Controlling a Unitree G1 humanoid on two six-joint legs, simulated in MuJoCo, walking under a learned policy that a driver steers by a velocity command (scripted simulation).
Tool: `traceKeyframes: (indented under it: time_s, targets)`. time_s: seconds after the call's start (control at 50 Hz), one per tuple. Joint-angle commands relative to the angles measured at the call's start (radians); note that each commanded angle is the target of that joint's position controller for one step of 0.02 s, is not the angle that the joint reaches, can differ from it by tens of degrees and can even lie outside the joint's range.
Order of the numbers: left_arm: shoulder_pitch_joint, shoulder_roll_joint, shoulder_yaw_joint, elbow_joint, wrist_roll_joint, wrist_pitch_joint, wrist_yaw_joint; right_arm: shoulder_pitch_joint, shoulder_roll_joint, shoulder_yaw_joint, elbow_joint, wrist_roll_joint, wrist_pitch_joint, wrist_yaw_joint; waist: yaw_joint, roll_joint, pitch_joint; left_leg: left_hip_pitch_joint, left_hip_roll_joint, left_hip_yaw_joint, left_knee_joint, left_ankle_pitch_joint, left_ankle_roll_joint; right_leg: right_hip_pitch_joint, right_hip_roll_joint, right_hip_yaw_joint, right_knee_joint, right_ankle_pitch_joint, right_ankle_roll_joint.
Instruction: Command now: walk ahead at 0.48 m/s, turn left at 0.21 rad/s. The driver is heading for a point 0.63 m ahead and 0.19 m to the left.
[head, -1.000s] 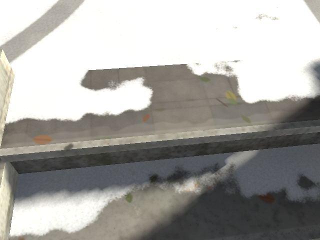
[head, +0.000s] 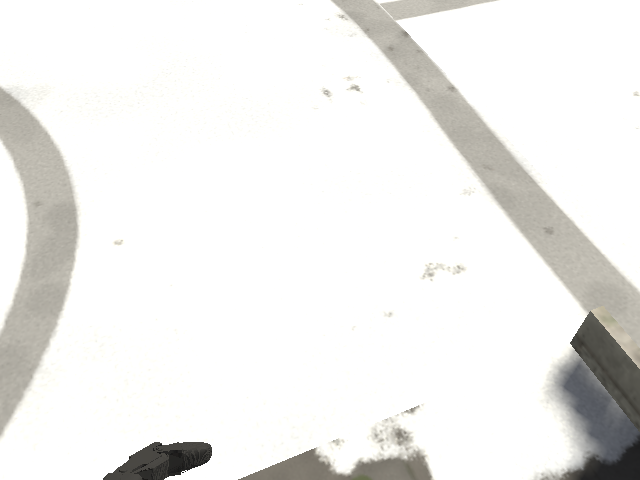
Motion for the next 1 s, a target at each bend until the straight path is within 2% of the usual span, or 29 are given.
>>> traceKeyframes:
  time_s: [0.02,0.04,0.06,0.08,0.1,0.14,0.18,0.22,0.24,0.26,0.3,0.32,0.34,0.38,0.4,0.42,0.44,0.46,0.5,0.56,0.62,0.68,0.72,0.82,0.86,0.88,0.9,0.94,1.0]
  targets:
    - [0.207,0.055,0.029,-0.028,-0.021,-0.062,0.024,-0.071,-0.225,-0.054,-0.105,0.055,-0.008,-0.001,0.211,0.108,-0.184,0.015,0.094,-0.128,0.426,1.313,0.114,0.532,0.068,0.008,-0.686,0.497,0.015]
    - [0.364,0.154,0.064,0.048,0.016,-0.054,0.045,-0.192,-0.218,-0.056,-0.164,0.104,-0.03,0.019,0.28,0.089,-0.179,-0.278,0.026,-0.134,0.6,1.081,0.124,0.842,0.049,-0.015,-0.711,0.619,0.039]
    - [0.382,0.231,0.075,0.059,0.057,-0.043,0.045,-0.231,-0.067,-0.027,-0.215,0.107,-0.043,0.024,0.232,-0.112,-0.126,-0.678,-0.091,-0.071,0.96,0.005,0.101,1.088,-0.192,0.143,-0.607,1.128,0.035]
    - [0.46,0.296,0.076,0.061,0.09,-0.031,0.046,-0.118,0.012,-0.009,-0.218,0.115,-0.052,0.023,0.181,-0.237,-0.313,-0.889,-0.094,-0.168,1.261,-0.117,0.095,1.317,-0.414,0.269,-0.347,1.856,-0.033]
    - [0.475,0.295,0.097,0.077,0.074,-0.007,0.05,-0.165,-0.05,-0.025,-0.214,0.096,-0.041,0.027,0.24,-0.123,-0.378,-0.935,-0.109,-0.161,1.494,-0.04,0.085,1.233,-0.387,0.268,-0.431,1.475,-0.119]
    - [0.389,0.144,0.05,0.138,0.095,-0.018,0.049,-0.346,-0.015,-0.028,-0.288,0.061,-0.005,0.016,0.184,-0.161,-0.114,-1.254,-0.112,-0.077,1.852,-0.118,0.098,1.037,-0.313,0.211,-0.579,0.693,-0.102]
    - [0.425,0.036,0.015,0.246,0.053,-0.056,0.051,-0.403,0.078,0.008,-0.352,0.046,0.042,0.022,0.116,-0.204,0.083,-1.447,-0.099,-0.112,2.09,-0.238,0.147,0.805,-0.314,0.126,-0.679,0.502,-0.051]
    - [0.395,0.017,0.0,0.328,0.034,-0.094,0.032,-0.536,0.151,0.066,-0.472,0.027,0.066,0.018,0.023,-0.157,0.261,-1.467,-0.074,-0.113,1.959,-0.285,0.179,0.514,-0.278,0.04,-0.853,0.226,0.018]
    - [0.333,0.035,-0.003,0.331,0.037,-0.094,0.032,-0.543,0.152,0.081,-0.516,0.024,0.074,0.022,-0.043,-0.143,0.298,-1.375,-0.056,-0.127,1.794,-0.252,0.185,0.371,-0.263,-0.025,-0.939,0.228,0.041]
    - [0.277,0.121,0.012,0.3,0.037,-0.103,0.033,-0.534,0.081,0.072,-0.526,0.01,0.095,0.033,-0.076,-0.103,0.286,-1.2,-0.066,-0.039,1.597,-0.197,0.166,0.241,-0.231,-0.085,-1.066,0.292,0.024]
    - [0.152,0.142,-0.003,0.246,0.005,-0.111,0.047,-0.388,-0.01,0.039,-0.454,-0.007,0.107,0.041,-0.152,-0.046,0.187,-0.796,-0.078,0.124,1.372,-0.098,0.154,0.161,-0.122,-0.274,-1.048,0.988,0.005]
    - [0.163,0.213,0.017,0.215,-0.04,-0.122,0.059,-0.323,-0.038,0.036,-0.407,-0.007,0.102,0.051,-0.157,-0.009,0.061,-0.511,-0.14,0.209,1.192,-0.028,0.137,0.155,-0.11,-0.262,-0.977,1.394,-0.024]
    - [0.222,0.324,0.045,0.214,-0.062,-0.132,0.075,-0.26,-0.06,0.025,-0.388,0.004,0.105,0.048,-0.167,-0.071,-0.069,-0.385,-0.171,0.231,1.119,-0.002,0.129,0.304,-0.164,-0.205,-0.851,1.79,-0.04]
    - [0.174,0.435,0.093,0.16,-0.06,-0.127,0.079,-0.024,-0.122,-0.007,-0.315,0.034,0.112,0.044,-0.261,-0.22,-0.277,-0.317,-0.221,0.121,0.908,-0.14,0.157,0.644,-0.224,-0.152,-0.38,2.092,-0.033]
    - [0.216,0.379,0.096,0.133,-0.059,-0.117,0.071,-0.038,-0.189,-0.032,-0.317,0.035,0.106,0.055,-0.249,-0.156,-0.285,-0.249,-0.259,-0.071,0.64,-0.175,0.219,0.617,-0.159,-0.124,0.02,1.781,-0.011]
    - [0.246,0.134,0.046,0.073,-0.008,-0.119,0.022,-0.234,-0.274,-0.046,-0.331,0.051,0.089,0.061,-0.06,0.252,-0.221,-0.207,-0.063,-0.614,0.356,-0.093,0.363,0.222,0.083,-0.065,0.536,0.234,0.058]
    - [0.27,0.143,0.05,-0.005,0.04,-0.125,-0.022,-0.309,-0.303,-0.066,-0.353,0.064,0.107,0.055,-0.003,0.265,-0.329,-0.151,0.038,-1.085,0.109,-0.157,0.471,0.012,0.185,0.162,0.951,0.156,0.063]
    - [0.228,0.108,0.043,-0.072,0.058,-0.117,-0.017,-0.295,-0.272,-0.06,-0.326,0.058,0.096,0.062,0.034,0.127,-0.256,-0.19,0.07,-1.063,0.042,-0.313,0.423,-0.109,0.144,0.211,1.081,0.178,0.063]
    - [0.16,-0.014,-0.022,-0.142,0.064,-0.1,0.034,-0.197,-0.188,-0.042,-0.207,0.03,0.042,0.056,0.095,-0.034,0.053,-0.377,0.03,-0.772,0.137,0.037,0.335,-0.292,0.096,0.182,1.036,0.077,0.049]
    - [0.227,0.073,-0.025,-0.12,0.053,-0.039,0.061,-0.229,-0.148,-0.026,-0.191,0.027,0.018,0.058,0.171,-0.099,0.144,-0.559,-0.049,-0.439,0.124,0.164,0.262,-0.222,0.03,0.149,0.686,-0.069,0.068]
    - [0.091,0.149,-0.006,-0.154,0.044,-0.02,0.064,-0.166,-0.201,-0.027,-0.191,0.037,-0.004,0.048,0.105,-0.055,0.111,-0.525,-0.08,-0.376,-0.025,0.439,0.223,-0.057,0.002,0.054,0.211,0.136,0.096]
    - [-0.023,0.072,-0.038,-0.172,0.033,-0.009,0.041,-0.075,-0.213,-0.036,-0.173,0.051,0.01,0.027,0.03,0.059,0.025,-0.324,-0.091,-0.336,-0.007,0.591,0.196,0.015,0.027,0.03,-0.086,0.307,0.11]
    - [-0.097,0.083,-0.04,-0.176,0.018,-0.019,0.031,-0.02,-0.239,-0.05,-0.178,0.035,0.018,0.034,-0.024,0.064,-0.005,-0.198,-0.069,-0.377,0.002,0.591,0.188,0.025,0.067,0.019,-0.206,0.308,0.124]
    - [0.027,0.178,-0.007,-0.109,0.028,-0.052,0.062,-0.018,-0.258,-0.056,-0.183,0.026,0.021,0.027,0.025,0.107,-0.07,-0.011,-0.052,-0.395,0.263,1.053,0.067,0.271,0.141,0.037,-0.488,0.342,0.083]
    - [0.243,0.239,0.015,-0.059,0.039,-0.084,0.08,-0.072,-0.218,-0.045,-0.227,0.044,-0.001,0.039,0.134,0.066,-0.182,-0.181,-0.082,-0.365,0.563,0.725,0.033,0.65,-0.055,0.161,-0.516,0.637,0.009]
    - [0.298,0.286,0.02,-0.058,0.059,-0.087,0.078,0.071,-0.105,-0.022,-0.24,0.069,-0.003,0.037,0.067,-0.218,-0.327,-0.447,-0.204,-0.239,0.878,-0.263,-0.001,0.983,-0.399,0.44,-0.342,1.324,-0.142]
    - [0.33,0.274,0.035,-0.036,0.027,-0.073,0.061,0.114,-0.22,-0.032,-0.219,0.065,0.015,0.022,0.103,-0.219,-0.473,-0.565,-0.228,-0.174,1.078,-0.318,-0.015,1.035,-0.451,0.677,-0.398,1.278,-0.269]
    - [0.223,0.14,-0.002,-0.042,0.013,-0.07,0.058,-0.053,-0.211,-0.029,-0.222,0.033,0.029,0.03,0.086,-0.034,-0.259,-0.591,-0.165,-0.203,1.045,-0.134,-0.024,0.782,-0.301,0.476,-0.515,1.017,-0.191]
    - [0.221,0.13,-0.014,0.01,0.003,-0.08,0.057,-0.099,-0.173,-0.019,-0.231,0.009,0.068,0.059,0.044,-0.061,-0.101,-0.534,-0.136,-0.182,0.891,-0.089,-0.037,0.571,-0.19,0.279,-0.602,1.015,-0.114]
